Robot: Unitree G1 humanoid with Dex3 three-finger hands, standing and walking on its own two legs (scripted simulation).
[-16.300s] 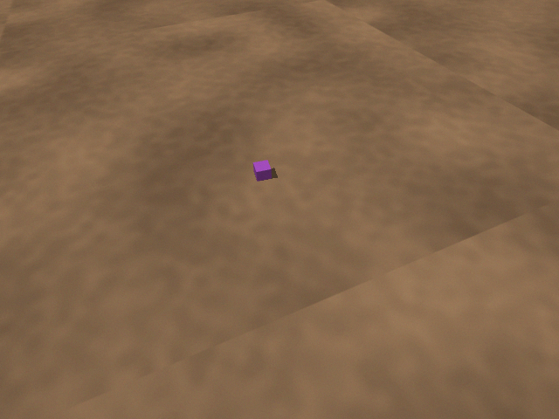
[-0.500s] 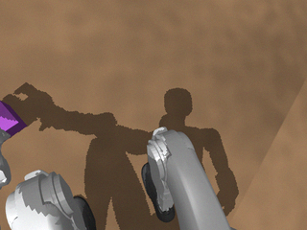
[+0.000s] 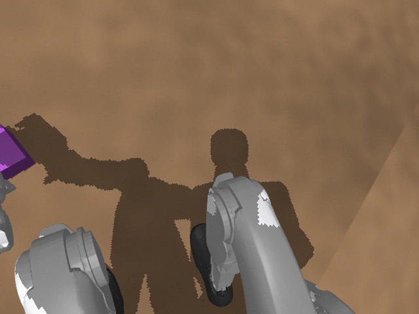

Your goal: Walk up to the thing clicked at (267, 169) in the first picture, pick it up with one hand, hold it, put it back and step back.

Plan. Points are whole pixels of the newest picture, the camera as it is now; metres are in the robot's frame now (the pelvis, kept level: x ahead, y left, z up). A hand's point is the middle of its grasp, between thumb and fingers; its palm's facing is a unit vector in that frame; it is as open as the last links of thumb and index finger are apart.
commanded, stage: rest palm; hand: left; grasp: from above
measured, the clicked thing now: out of the picture +0.48 +0.30 -0.28
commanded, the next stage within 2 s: close in 0.60 s
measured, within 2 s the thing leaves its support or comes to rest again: neither
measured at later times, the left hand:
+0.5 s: hand out of the picture +0.47 +0.29 -0.24, palm faces -0.39 -0.25 -0.89, open 14.1 cm
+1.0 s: hand out of the picture +0.48 +0.29 -0.26, palm faces -0.37 -0.23 -0.90, open 12.7 cm
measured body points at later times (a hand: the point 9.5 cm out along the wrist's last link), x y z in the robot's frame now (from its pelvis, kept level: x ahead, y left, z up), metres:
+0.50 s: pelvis +0.00 +0.00 -0.01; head +0.29 +0.08 +0.33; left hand +0.49 +0.30 -0.19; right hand -0.01 -0.24 -0.07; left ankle +0.07 +0.13 -0.28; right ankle +0.11 -0.12 -0.28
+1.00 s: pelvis +0.00 +0.01 -0.01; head +0.29 +0.10 +0.32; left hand +0.49 +0.30 -0.20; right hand +0.00 -0.24 -0.05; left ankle +0.07 +0.13 -0.28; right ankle +0.11 -0.12 -0.28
